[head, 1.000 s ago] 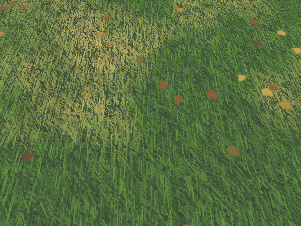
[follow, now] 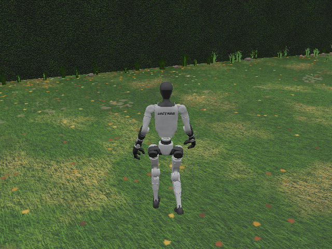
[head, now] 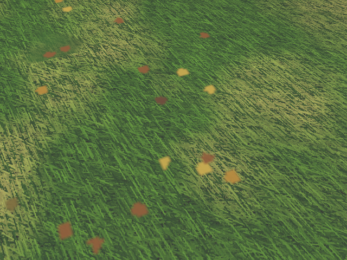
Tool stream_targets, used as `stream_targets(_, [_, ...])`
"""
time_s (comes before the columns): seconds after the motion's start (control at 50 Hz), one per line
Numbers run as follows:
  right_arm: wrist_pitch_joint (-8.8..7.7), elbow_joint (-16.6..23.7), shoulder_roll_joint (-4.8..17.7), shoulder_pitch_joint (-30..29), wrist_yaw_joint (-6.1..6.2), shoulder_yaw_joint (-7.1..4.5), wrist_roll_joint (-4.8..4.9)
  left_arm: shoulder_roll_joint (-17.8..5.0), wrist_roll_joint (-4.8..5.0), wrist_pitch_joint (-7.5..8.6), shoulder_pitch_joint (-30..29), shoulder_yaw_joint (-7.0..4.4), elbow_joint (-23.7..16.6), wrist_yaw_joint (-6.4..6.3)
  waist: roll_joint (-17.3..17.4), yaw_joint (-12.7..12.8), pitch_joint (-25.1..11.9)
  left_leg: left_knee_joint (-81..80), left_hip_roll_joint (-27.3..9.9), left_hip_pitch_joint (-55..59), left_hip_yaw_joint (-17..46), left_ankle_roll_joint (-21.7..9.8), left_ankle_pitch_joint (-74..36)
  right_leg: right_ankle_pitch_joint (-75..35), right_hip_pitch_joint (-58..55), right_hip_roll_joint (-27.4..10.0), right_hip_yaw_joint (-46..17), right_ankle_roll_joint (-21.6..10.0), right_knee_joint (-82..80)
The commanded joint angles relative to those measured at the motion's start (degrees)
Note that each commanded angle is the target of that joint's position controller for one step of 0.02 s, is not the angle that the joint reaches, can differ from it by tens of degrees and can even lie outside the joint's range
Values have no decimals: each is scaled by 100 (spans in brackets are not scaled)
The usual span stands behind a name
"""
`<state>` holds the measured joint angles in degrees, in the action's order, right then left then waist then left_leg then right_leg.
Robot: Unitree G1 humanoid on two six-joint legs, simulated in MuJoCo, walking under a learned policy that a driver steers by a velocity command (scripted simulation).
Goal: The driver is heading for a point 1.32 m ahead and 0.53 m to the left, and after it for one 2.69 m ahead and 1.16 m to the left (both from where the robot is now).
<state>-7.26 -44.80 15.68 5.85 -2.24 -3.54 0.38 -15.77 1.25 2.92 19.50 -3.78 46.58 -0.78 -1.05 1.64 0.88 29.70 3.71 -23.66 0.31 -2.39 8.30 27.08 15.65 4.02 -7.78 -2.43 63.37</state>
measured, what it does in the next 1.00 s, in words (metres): walks ahead, turning left: right foot, then left foot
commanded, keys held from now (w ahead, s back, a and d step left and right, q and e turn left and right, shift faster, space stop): w+q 1.00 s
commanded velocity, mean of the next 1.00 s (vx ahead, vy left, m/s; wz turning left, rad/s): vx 0.50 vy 0.00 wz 0.45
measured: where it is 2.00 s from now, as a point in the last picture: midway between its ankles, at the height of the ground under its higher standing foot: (99, 155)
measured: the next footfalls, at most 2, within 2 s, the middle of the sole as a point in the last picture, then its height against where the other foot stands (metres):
right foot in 0.36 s outside the picture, level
left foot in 0.86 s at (129, 243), level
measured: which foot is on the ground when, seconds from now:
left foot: down 0.00-0.36, up 0.38-0.84, down 0.86-1.00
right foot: up 0.00-0.34, down 0.36-0.86, up 0.88-1.00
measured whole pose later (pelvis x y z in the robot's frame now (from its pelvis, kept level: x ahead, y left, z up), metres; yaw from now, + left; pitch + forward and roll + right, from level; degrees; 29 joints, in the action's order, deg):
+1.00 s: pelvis +0.49 +0.12 +0.00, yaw +32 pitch +2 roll +0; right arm -2.2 -36.2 17.2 12.5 -2.0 -3.7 0.5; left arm -17.5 0.2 6.3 13.0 -2.8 43.3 0.1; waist -0.5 0.6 3.4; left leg 29.6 5.3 -21.2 0.3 -5.4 10.1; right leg 22.0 25.9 -4.1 -2.0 0.8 67.7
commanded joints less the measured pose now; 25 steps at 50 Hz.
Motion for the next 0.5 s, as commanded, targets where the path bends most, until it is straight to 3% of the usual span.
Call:
stream_targets(0.02, [91,154,676,675,4,-157,-12,-733,-140,258,-645,-129,-709,-1,245,-432,-175,-1516,-1792,2327,2893,-1234,503,-591,2705,-662,126,36,593])
stream_targets(0.04, [87,171,621,646,21,-120,-56,-668,-189,284,-619,-140,-741,5,385,-282,-213,-1568,-1603,2019,2601,-1184,-99,-754,2355,-796,131,43,230])
stream_targets(0.08, [103,135,602,758,54,-110,-8,-457,-196,291,-538,-98,-780,18,611,-164,-322,-1657,-1402,1793,2239,-1224,-687,-691,2036,-811,270,148,-463])
stream_targets(0.16, [193,105,990,971,209,-237,95,-188,-177,297,-1254,49,-1003,54,627,-304,-211,-1845,-1234,1088,1729,-1166,-711,-1594,1442,-637,520,378,-2162])
stream_targets(0.2, [254,89,1029,1148,240,-254,111,-245,-118,319,-1582,51,-1063,92,658,-427,-162,-1835,-1149,887,1634,-1043,-594,-2379,1065,-474,534,444,-2739])
stream_targets(0.26, [342,47,979,1481,261,-244,144,-380,-60,366,-1940,15,-1198,134,679,-515,-123,-1573,-1184,986,1854,-911,-214,-2601,725,-342,433,449,-3287])
stream_targets(0.3, [388,71,987,1516,282,-252,142,-519,-36,410,-1885,-48,-1215,140,741,-376,-137,-1300,-1225,1033,2105,-781,101,-2467,304,-336,411,363,-3601])
stream_targets(0.34, [402,148,776,1450,294,-191,110,-706,-66,436,-1248,-162,-1057,95,746,8,-347,-637,-931,760,2064,-524,177,-2256,-745,-500,405,142,-3896])
stream_targets(0.36, [371,277,467,1316,281,-85,52,-1000,-150,445,-460,-257,-965,37,355,402,-874,646,-613,196,1665,-293,451,-1913,-1870,-1274,-281,-182,-3879])
stream_targets(0.38, [295,457,72,1782,300,31,92,-1482,-229,352,128,-369,-861,7,-1108,343,-1535,2423,52,-1331,805,27,2084,-1083,-3380,-2539,-2198,-871,-4227])
stream_targets(0.4, [268,524,466,1951,306,-25,205,-1340,-161,301,303,-359,-717,62,-1653,293,-1469,3553,-248,-2280,681,98,2641,175,-3317,-2978,-3571,-1231,-4597])
stream_targets(0.42, [302,486,818,1644,306,-124,212,-910,-118,307,70,-243,-768,71,-996,345,-819,4033,-517,-2518,796,123,2136,402,-2797,-2702,-2984,-1080,-4711])
stream_targets(0.44, [343,507,842,1353,294,-149,158,-693,-124,298,-201,-171,-778,77,-653,281,-418,4087,-661,-2439,677,153,1692,-205,-2236,-2407,-2138,-896,-4773])
stream_targets(0.46, [372,532,774,1232,280,-161,113,-554,-165,291,-485,-121,-772,92,-511,140,-206,3941,-793,-2273,643,177,1349,-795,-1766,-2170,-1584,-818,-4912])
stream_targets(0.5, [459,623,599,1116,219,-163,123,-439,-202,310,-760,-90,-716,101,-612,-59,30,3670,-1016,-1928,606,208,980,-1658,-1120,-1920,-758,-745,-5199])
Over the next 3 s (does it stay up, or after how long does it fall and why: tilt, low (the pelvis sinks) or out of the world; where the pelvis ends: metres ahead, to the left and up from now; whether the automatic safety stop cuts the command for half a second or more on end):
stays up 1.45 0.70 0.00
